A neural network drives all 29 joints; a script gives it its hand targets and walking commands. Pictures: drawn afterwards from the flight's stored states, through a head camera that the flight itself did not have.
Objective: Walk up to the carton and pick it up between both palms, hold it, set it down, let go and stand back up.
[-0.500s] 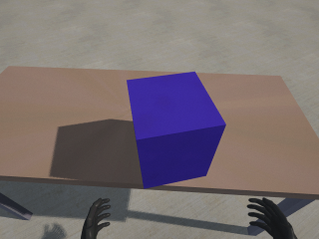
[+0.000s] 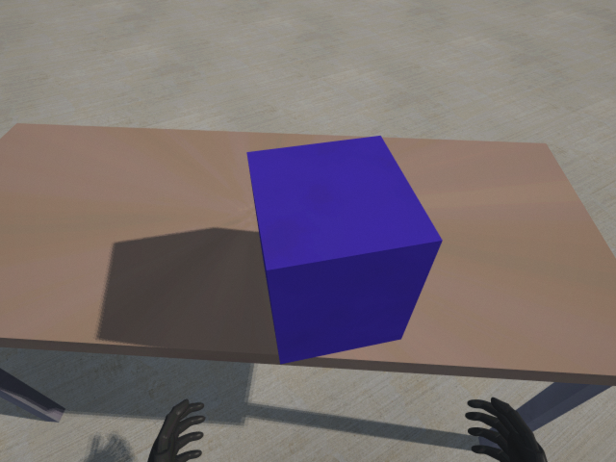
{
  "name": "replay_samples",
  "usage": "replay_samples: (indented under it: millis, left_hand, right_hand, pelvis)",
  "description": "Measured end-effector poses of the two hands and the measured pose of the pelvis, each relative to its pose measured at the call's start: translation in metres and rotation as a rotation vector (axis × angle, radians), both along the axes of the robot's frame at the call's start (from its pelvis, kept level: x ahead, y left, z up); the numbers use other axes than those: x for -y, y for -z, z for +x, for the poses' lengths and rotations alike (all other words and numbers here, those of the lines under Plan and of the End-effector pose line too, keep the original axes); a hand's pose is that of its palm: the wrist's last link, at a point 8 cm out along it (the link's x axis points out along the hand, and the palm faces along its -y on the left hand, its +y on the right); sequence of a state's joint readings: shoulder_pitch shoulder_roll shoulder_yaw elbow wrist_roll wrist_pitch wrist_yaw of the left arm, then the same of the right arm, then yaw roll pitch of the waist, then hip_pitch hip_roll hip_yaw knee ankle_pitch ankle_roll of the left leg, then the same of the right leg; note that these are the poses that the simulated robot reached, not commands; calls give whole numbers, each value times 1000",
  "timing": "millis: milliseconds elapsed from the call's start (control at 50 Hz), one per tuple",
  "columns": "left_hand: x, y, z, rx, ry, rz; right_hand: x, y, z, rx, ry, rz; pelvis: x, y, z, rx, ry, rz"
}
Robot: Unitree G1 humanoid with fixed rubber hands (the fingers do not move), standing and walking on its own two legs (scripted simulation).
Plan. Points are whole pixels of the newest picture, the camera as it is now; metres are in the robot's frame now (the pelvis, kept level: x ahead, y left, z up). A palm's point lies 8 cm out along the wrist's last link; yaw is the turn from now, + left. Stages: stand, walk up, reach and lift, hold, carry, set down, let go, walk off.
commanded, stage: let go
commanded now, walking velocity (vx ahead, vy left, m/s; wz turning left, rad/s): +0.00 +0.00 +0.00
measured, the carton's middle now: (329, 252) +0.41 +0.01 +0.03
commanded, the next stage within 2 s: stand in 0.42 s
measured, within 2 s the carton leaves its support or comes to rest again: neither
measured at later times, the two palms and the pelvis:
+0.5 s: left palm out of the picture +0.14 +0.24 -0.09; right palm out of the picture +0.14 -0.22 -0.09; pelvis +0.00 +0.01 +0.00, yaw +0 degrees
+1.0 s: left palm out of the picture +0.06 +0.31 -0.13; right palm out of the picture +0.08 -0.27 -0.12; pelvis +0.01 +0.02 +0.00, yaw +1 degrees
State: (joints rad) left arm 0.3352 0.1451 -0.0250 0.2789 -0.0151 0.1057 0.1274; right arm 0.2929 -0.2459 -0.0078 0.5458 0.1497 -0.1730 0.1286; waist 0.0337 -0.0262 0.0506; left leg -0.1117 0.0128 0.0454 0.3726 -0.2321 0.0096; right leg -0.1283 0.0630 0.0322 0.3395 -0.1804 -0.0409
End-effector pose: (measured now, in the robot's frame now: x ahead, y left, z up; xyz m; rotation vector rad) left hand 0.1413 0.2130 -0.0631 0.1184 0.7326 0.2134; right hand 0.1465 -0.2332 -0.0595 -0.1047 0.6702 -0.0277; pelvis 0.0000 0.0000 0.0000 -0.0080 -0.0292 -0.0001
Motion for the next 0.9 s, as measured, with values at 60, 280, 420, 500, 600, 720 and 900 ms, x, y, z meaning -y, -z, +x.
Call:
replay_samples:
  millis: [60,280,420,500,600,720,900]
  left_hand:
    - [-2,4,-1,-18,6,-2]
    - [-10,14,0,-61,27,0]
    - [-16,17,3,-86,44,7]
    - [-23,25,2,-109,83,29]
    - [-52,42,-12,-197,81,68]
    - [-83,52,-39,-307,31,103]
    - [-96,61,-71,-444,-2,105]
  right_hand:
    - [-2,3,0,-10,2,-8]
    - [-10,13,-3,-45,13,-33]
    - [-15,21,-5,-66,20,-42]
    - [-15,29,-8,-118,-3,-91]
    - [7,43,-22,-251,20,-179]
    - [36,48,-43,-355,70,-245]
    - [47,53,-63,-454,100,-271]
  pelvis:
    - [-1,0,0,2,0,0]
    - [-4,1,0,12,-1,-1]
    - [-7,2,2,19,-1,-2]
    - [-9,4,4,5,-3,0]
    - [-10,8,9,-1,-12,5]
    - [-13,8,16,4,-18,0]
    - [-16,5,16,29,-24,-1]
